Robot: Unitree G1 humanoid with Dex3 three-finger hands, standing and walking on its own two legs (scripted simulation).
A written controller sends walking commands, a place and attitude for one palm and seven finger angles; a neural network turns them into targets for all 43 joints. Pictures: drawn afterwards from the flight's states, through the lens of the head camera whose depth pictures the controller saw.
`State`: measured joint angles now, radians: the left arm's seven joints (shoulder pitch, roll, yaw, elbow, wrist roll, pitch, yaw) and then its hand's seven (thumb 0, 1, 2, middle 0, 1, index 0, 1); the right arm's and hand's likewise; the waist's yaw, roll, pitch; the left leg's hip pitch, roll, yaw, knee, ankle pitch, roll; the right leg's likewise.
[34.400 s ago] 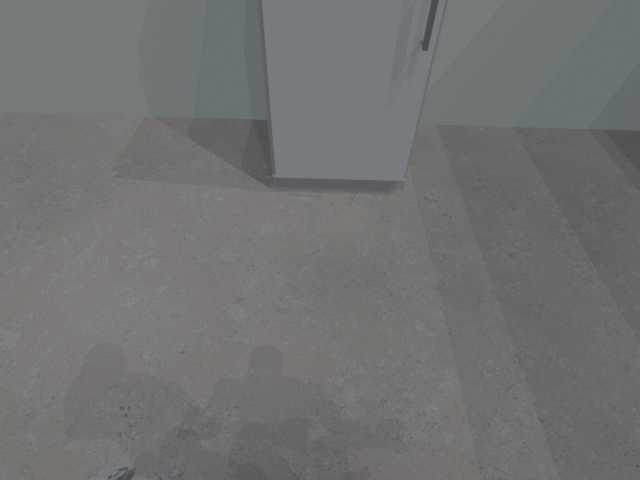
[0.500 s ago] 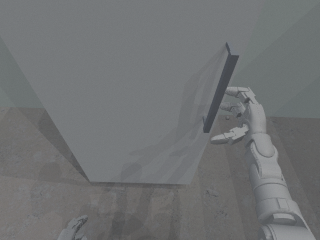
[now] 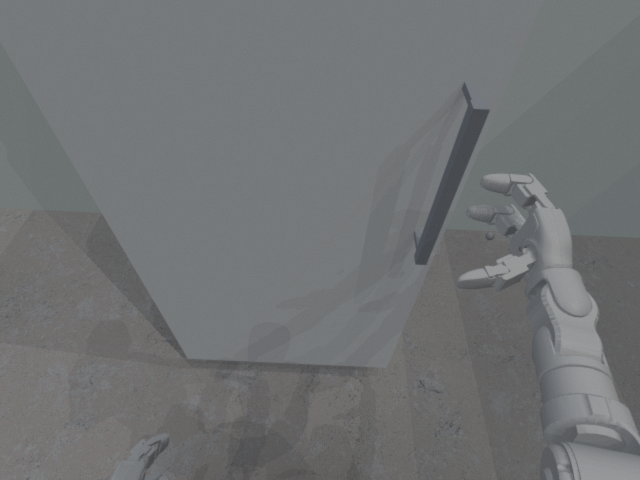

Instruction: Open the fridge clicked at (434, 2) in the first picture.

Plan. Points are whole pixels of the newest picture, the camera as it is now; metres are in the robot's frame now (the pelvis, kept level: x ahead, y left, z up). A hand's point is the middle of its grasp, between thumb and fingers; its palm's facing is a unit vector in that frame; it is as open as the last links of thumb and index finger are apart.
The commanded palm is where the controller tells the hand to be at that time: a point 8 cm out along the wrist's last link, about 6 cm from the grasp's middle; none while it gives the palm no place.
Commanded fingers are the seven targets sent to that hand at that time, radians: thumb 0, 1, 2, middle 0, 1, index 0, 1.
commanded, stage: move the hooked fingers beside the handle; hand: right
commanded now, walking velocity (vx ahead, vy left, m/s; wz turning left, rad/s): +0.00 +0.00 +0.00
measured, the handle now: (441, 188) +0.50 -0.12 +0.10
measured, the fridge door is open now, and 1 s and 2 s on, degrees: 0 0 0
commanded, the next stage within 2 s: feel for the door with the fingertips in 1.34 s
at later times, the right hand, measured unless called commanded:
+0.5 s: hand (508, 233) +0.41 -0.20 +0.11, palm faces -0.04 +1.00 +0.00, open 14.0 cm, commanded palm +0.39 -0.25 +0.11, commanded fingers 0.00 0.50 -0.30 0.30 1.20 0.30 1.20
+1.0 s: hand (510, 234) +0.41 -0.20 +0.11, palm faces -0.05 +1.00 +0.01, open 14.0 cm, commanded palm +0.38 -0.25 +0.11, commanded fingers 0.00 0.50 -0.30 0.30 1.20 0.30 1.20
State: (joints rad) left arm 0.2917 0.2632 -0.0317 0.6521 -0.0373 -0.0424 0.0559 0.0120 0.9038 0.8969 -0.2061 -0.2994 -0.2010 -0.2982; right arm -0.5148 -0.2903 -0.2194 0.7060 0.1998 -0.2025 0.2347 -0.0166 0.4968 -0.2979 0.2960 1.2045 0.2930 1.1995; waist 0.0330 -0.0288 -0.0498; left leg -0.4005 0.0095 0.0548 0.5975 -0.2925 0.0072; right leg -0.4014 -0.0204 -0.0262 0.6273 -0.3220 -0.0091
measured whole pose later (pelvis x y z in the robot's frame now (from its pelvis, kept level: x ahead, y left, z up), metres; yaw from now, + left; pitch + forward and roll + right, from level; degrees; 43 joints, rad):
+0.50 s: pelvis +0.00 -0.01 +0.00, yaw +0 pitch +7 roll +1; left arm 0.31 0.26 -0.05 0.64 -0.04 -0.04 0.06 0.01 0.90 0.90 -0.21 -0.30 -0.20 -0.30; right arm -0.59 -0.36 -0.28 0.81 0.20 -0.21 0.30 -0.02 0.50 -0.30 0.30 1.20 0.30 1.20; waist 0.05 -0.02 -0.05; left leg -0.45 0.01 0.05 0.62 -0.29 0.00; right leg -0.45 -0.02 -0.03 0.66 -0.33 -0.02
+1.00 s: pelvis +0.01 -0.01 +0.00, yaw +0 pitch +7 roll +1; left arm 0.31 0.26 -0.04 0.63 -0.04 -0.03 0.05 0.01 0.90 0.90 -0.21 -0.30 -0.20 -0.30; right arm -0.53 -0.34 -0.27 0.73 0.21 -0.19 0.30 -0.02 0.50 -0.30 0.30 1.20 0.30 1.20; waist 0.04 -0.02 -0.07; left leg -0.43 0.02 0.05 0.61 -0.31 -0.01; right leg -0.44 -0.01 -0.03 0.66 -0.35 -0.02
